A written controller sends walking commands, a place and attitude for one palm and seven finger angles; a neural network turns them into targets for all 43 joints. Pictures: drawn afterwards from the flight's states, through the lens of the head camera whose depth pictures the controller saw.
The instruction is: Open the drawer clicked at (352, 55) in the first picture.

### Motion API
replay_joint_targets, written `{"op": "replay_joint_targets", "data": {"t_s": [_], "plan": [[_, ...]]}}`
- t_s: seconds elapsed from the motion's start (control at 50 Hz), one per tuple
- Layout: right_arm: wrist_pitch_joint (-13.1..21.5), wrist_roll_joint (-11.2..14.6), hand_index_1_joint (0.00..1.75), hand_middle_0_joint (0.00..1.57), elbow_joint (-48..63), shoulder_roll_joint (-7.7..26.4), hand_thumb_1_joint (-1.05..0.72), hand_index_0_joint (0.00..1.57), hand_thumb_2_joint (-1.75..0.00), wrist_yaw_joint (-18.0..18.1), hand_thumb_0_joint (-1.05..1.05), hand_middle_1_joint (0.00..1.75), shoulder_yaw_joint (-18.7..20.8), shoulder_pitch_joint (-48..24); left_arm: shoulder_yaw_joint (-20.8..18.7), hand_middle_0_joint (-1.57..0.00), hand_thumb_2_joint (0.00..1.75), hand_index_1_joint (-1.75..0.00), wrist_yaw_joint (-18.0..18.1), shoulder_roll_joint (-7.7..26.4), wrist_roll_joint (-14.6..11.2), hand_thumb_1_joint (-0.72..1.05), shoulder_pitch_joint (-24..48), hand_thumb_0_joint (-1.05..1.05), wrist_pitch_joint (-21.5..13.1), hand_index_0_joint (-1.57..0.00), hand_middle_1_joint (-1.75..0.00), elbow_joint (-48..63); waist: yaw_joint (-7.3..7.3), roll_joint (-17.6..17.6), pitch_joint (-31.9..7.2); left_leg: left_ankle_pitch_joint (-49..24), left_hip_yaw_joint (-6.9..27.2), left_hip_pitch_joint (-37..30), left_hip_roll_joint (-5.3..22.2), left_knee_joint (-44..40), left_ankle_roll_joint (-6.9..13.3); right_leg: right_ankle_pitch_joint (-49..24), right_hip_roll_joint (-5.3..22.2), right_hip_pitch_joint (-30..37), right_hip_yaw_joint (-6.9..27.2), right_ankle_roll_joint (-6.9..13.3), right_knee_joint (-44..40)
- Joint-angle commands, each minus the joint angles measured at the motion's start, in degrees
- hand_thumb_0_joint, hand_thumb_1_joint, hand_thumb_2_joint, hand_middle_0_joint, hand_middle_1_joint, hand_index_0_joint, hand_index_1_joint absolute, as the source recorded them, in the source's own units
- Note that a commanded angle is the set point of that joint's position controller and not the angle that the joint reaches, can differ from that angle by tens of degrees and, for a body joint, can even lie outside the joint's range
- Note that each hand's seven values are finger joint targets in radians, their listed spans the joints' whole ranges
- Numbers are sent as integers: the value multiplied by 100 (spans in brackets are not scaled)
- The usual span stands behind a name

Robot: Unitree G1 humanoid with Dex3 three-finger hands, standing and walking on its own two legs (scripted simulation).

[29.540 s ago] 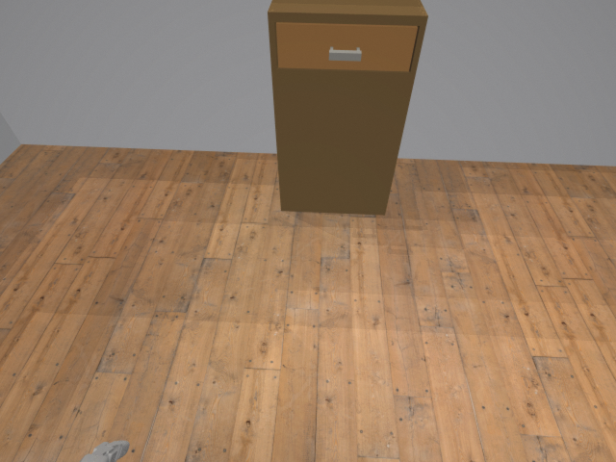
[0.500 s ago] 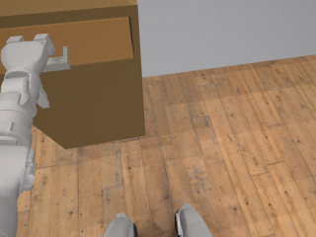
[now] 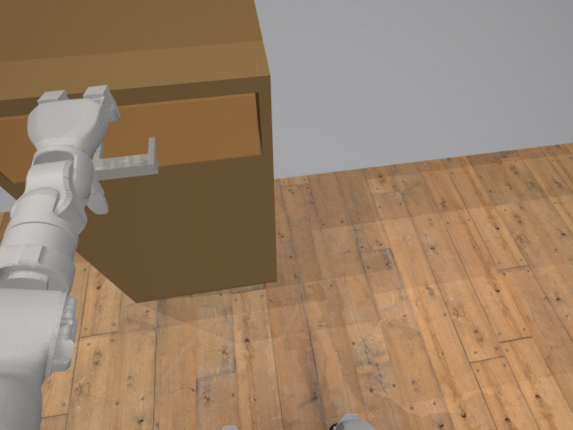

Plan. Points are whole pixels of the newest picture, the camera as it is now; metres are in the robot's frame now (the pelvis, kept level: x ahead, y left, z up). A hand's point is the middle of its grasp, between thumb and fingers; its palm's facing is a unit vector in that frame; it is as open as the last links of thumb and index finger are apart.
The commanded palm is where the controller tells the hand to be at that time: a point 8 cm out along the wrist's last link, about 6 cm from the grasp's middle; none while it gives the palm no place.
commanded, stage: lift the fingers back up to retry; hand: left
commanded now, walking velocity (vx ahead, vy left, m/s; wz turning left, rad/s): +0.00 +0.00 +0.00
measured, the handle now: (125, 156) +0.54 +0.25 +0.02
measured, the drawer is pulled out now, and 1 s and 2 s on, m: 0.00 0.00 0.00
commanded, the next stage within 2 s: re-aim the fingers above the handle in 0.20 s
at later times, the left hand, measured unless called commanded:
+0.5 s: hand (87, 159) +0.48 +0.27 +0.08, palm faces +0.00 +0.03 -1.00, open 13.8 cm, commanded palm +0.46 +0.26 +0.13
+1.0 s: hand (73, 168) +0.47 +0.28 +0.08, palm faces -0.05 +0.05 -1.00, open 13.8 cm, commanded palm +0.46 +0.26 +0.13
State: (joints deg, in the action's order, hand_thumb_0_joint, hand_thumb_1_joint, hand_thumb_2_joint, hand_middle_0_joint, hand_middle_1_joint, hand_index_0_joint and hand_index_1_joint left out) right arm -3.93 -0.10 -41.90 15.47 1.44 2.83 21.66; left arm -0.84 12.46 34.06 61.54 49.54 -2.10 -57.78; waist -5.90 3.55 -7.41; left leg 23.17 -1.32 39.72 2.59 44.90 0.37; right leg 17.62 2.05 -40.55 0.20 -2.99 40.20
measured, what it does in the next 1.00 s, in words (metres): stands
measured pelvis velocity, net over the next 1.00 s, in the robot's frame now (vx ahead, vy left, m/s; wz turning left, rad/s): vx -0.01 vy -0.01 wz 0.01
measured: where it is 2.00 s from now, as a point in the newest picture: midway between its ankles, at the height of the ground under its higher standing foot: outside the picture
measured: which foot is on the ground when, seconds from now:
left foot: down 0.00-1.00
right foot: down 0.00-1.00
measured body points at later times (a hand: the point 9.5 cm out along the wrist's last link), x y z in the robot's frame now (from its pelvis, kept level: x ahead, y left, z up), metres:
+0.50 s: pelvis +0.01 -0.01 +0.01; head +0.10 -0.02 +0.45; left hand +0.47 +0.26 +0.14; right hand +0.06 -0.29 -0.13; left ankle -0.03 +0.11 -0.71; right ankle +0.01 -0.16 -0.71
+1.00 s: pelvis -0.01 -0.01 +0.01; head +0.09 -0.01 +0.44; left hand +0.47 +0.28 +0.13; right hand +0.01 -0.29 -0.13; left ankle -0.03 +0.11 -0.71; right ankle +0.01 -0.16 -0.71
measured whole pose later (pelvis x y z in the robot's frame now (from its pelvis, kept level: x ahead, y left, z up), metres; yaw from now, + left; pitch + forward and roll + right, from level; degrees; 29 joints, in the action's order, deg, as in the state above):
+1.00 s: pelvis -0.01 -0.01 +0.01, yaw +0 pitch +16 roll -1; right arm -3.1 0.5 -41.7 15.6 2.0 3.2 20.2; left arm -1.5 11.9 36.4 63.0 48.3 -4.5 -59.6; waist -4.9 2.5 -4.8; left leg 21.3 -1.5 36.9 2.3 42.0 0.0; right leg 16.7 2.2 -38.5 0.4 -2.6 38.9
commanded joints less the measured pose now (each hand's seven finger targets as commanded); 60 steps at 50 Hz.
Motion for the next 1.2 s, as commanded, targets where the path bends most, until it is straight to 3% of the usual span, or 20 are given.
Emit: {"op": "replay_joint_targets", "data": {"t_s": [0.0,0.08,0.18,0.22,0.24,0.28,0.38,0.44,0.46,0.48,0.56,0.66,0.74,0.82,0.9,0.96,1.0,1.04,1.16,1.18], "plan": [[54,36,30,20,383,956,-90,20,-90,65,0,30,323,607,-242,-30,30,-120,-36,1404,-105,-50,2110,0,114,-30,-120,1277,28,121,-2312,-3396,21,-1891,-206,-560,107,-2154,-517,1478,-382,371,-349],[-4,89,30,20,428,991,-90,20,-90,104,0,30,288,498,-268,-30,30,-120,-241,1474,-110,-50,1838,0,47,-30,-120,905,13,-315,-1600,-2673,-53,-1501,-261,-776,133,-2010,-477,1564,-345,371,-510],[35,34,30,20,541,904,-90,20,-90,142,0,30,345,469,-478,-30,30,-120,-190,1609,-36,-50,1938,0,-436,-30,-120,1603,120,51,-2145,-3184,-64,-1870,-302,-651,148,-2330,-472,1724,-273,395,-399],[64,3,30,20,568,848,-90,20,-90,126,0,30,382,466,-389,-30,30,-120,-94,1414,-39,-50,2070,0,-578,-30,-120,1907,98,263,-2363,-3514,-54,-2075,-304,-557,127,-2456,-478,1682,-267,385,-344],[65,-14,30,20,526,862,-90,20,-90,116,0,30,394,486,-519,-30,30,-120,-26,1528,-34,-50,2091,0,-604,-30,-120,1873,82,122,-2366,-3547,-61,-2040,-309,-511,136,-2512,-486,1708,-269,377,-339],[65,-2,30,20,462,885,-90,20,-90,118,0,30,368,459,-618,-30,30,-120,137,1687,9,-50,2211,0,-564,-30,-120,1658,38,64,-2174,-3158,-47,-1778,-336,-522,123,-2356,-481,1598,-274,378,-301],[107,-27,30,20,373,890,-90,20,-90,69,0,30,382,461,-595,-30,30,-120,418,1718,97,-50,2507,0,-313,-30,-120,1551,12,265,-2485,-3159,-74,-1841,-358,-472,105,-2423,-469,1642,-265,376,-256],[98,-20,30,20,358,895,-90,20,-90,64,0,30,375,465,-429,-30,30,-120,338,1553,85,-50,2503,0,-102,-30,-120,1274,-28,107,-2512,-3068,-100,-1773,-364,-516,124,-2487,-464,1790,-258,367,-305],[95,-12,30,20,365,903,-90,20,-90,80,0,30,354,446,-461,-30,30,-120,278,1628,80,-50,2327,0,-44,-30,-120,1127,42,116,-2486,-3031,-113,-1710,-358,-549,127,-2463,-443,1835,-256,362,-303],[81,13,30,20,377,921,-90,20,-90,88,0,30,351,437,-337,-30,30,-120,209,1539,70,-50,2419,0,7,-30,-120,1087,-48,35,-2399,-2894,-118,-1698,-359,-566,132,-2420,-459,1784,-253,354,-340],[91,11,30,20,432,914,-90,20,-90,149,0,30,344,435,-196,-30,30,-120,-73,1398,20,-50,2258,0,-49,-30,-120,1003,-15,-98,-2241,-2665,-132,-1642,-350,-670,169,-2256,-443,1833,-243,348,-444],[98,-1,30,20,488,904,-90,20,-90,197,0,30,334,424,-449,-30,30,-120,-163,1642,7,-50,2128,0,-396,-30,-120,1216,75,-141,-2186,-2540,-139,-1525,-363,-697,185,-2207,-439,1913,-203,358,-434],[71,-10,30,20,447,953,-90,20,-90,152,0,30,317,387,-1063,-30,30,-120,46,2305,39,-50,1958,0,-524,-30,-120,1325,271,7,-2184,-2619,-145,-1332,-354,-688,149,-2228,-431,1985,-187,384,-313],[107,19,30,20,454,963,-90,20,-90,105,0,30,320,365,-983,-30,30,-120,266,2255,118,-50,1908,0,-386,-30,-120,1145,226,-70,-2095,-2377,-166,-1203,-346,-690,133,-2011,-441,1832,-197,363,-289],[185,51,30,20,385,983,-90,20,-90,131,0,30,345,463,-422,-30,30,-120,251,1789,150,-50,2432,0,-270,-30,-120,987,-61,-42,-1968,-2027,-124,-1353,-321,-744,138,-1589,-448,1464,-223,354,-430],[263,34,30,20,293,958,-90,20,-90,178,0,30,405,609,9,-30,30,-120,122,1326,94,-50,2957,0,-358,-30,-120,1213,-258,200,-2211,-2144,-42,-1841,-281,-700,135,-1473,-464,1158,-237,368,-487],[298,3,30,20,281,940,-90,20,-90,190,0,30,419,649,149,-30,30,-120,34,1088,17,-50,3011,0,-425,-30,-120,1379,-244,352,-2365,-2407,14,-2140,-283,-651,119,-1519,-486,1062,-265,392,-484],[294,-9,30,20,234,956,-90,20,-90,213,0,30,425,711,92,-30,30,-120,-23,1133,-42,-50,3147,0,-486,-30,-120,1393,-291,273,-2383,-2529,51,-2196,-271,-609,102,-1548,-495,1025,-280,397,-487],[189,-43,30,20,258,953,-90,20,-90,120,0,30,254,561,-687,-30,30,-120,267,2001,120,-50,2780,0,-298,-30,-120,850,61,288,-2064,-2568,17,-1458,-322,-645,84,-1690,-455,1295,-317,419,-274],[159,-50,30,20,280,978,-90,20,-90,74,0,30,228,508,-857,-30,30,-120,312,2202,126,-50,2530,0,-190,-30,-120,744,186,363,-2095,-2561,-20,-1357,-328,-650,70,-1726,-450,1389,-312,424,-223]]}}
